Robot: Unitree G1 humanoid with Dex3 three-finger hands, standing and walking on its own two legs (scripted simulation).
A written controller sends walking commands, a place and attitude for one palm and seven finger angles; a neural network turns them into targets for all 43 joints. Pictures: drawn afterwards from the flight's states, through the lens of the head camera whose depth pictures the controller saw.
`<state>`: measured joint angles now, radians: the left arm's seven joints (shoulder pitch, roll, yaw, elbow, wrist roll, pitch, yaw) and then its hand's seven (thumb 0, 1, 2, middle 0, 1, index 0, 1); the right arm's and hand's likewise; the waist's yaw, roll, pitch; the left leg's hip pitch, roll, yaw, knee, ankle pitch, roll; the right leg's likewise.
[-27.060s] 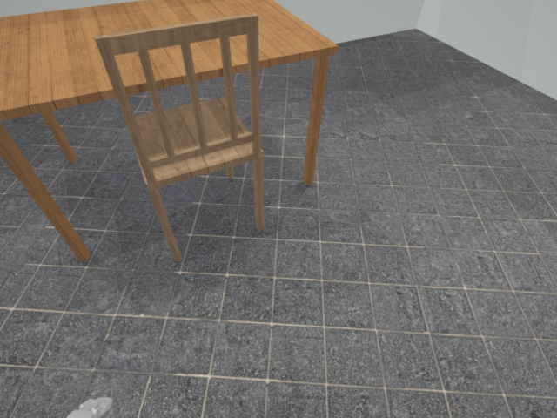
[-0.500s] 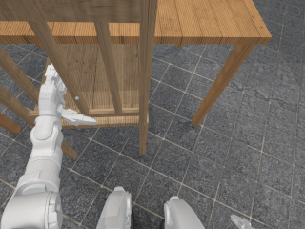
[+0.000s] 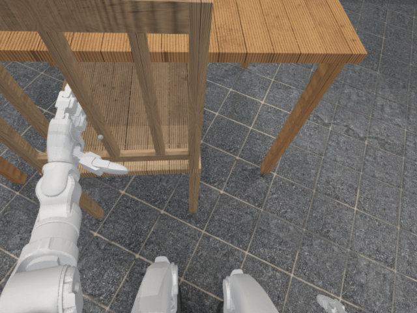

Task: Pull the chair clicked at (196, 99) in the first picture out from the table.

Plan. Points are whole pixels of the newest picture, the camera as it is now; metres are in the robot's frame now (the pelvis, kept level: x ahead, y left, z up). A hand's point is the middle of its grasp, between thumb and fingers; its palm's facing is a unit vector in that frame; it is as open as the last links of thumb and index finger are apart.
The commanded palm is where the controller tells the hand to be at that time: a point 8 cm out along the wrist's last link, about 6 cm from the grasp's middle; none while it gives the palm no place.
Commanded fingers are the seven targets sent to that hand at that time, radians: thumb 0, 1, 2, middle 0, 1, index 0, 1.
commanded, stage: hook a spindle and tug to test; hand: left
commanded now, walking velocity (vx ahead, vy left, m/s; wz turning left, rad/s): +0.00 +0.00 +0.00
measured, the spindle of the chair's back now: (92, 110) +0.47 +0.22 +0.06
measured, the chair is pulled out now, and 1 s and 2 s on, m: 0.00 0.00 0.06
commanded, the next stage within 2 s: step backward, pulling the chair out in 1.52 s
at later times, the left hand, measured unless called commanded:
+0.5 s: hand (101, 134) +0.44 +0.21 +0.03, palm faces +0.06 -1.00 -0.04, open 13.6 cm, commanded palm +0.42 +0.25 +0.03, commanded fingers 0.00 0.06 0.54 -0.50 -1.45 -0.50 -1.45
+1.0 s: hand (107, 135) +0.44 +0.20 +0.02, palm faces +0.04 -1.00 -0.03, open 5.3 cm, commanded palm +0.41 +0.24 +0.03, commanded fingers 0.00 0.90 0.90 -0.50 -1.45 -0.50 -1.45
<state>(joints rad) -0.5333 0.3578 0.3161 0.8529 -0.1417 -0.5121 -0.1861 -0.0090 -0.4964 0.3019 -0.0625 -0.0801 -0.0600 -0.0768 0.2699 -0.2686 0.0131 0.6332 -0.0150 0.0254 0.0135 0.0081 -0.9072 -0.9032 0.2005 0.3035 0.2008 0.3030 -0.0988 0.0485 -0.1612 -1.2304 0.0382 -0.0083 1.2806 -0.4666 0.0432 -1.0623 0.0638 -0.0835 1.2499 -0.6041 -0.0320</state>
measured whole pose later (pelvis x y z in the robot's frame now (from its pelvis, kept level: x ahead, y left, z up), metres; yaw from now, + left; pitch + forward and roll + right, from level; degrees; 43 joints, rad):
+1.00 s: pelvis +0.01 +0.01 +0.00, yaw -1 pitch +25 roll -5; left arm -0.52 0.33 0.30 0.82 -0.13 -0.47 -0.15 0.03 0.69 0.81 -0.44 -1.43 -0.48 -1.44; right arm 0.27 -0.25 0.02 0.61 -0.02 0.06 0.03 0.01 -0.91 -0.90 0.20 0.30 0.20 0.30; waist -0.12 0.05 -0.16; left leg -1.23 0.04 0.01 1.27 -0.48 0.06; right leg -1.06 0.06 -0.06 1.23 -0.60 -0.01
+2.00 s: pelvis +0.02 +0.01 +0.10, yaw +2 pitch +10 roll -3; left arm -0.43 0.21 0.10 0.94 -0.09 -0.23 0.08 0.06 0.74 0.78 -0.25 -1.02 -0.48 -1.45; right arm 0.24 -0.26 0.01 0.60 0.04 0.14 -0.09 0.01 -0.91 -0.90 0.20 0.30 0.20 0.30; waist -0.07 0.00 0.00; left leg -0.62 0.00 0.03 0.72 -0.27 0.06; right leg -0.49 0.03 -0.03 0.71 -0.36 0.01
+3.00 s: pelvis -0.12 -0.01 +0.10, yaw +1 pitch +2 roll +0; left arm -0.44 0.16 0.03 0.97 -0.04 -0.20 0.10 0.03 0.64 0.77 -0.28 -1.18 -0.50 -1.44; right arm 0.18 -0.21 0.01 0.72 0.03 0.03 -0.10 0.01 -0.90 -0.90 0.20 0.30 0.20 0.30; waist -0.07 0.04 0.16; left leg -0.51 -0.01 -0.06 0.85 -0.43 -0.03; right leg -0.46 -0.02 -0.03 0.60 -0.17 -0.02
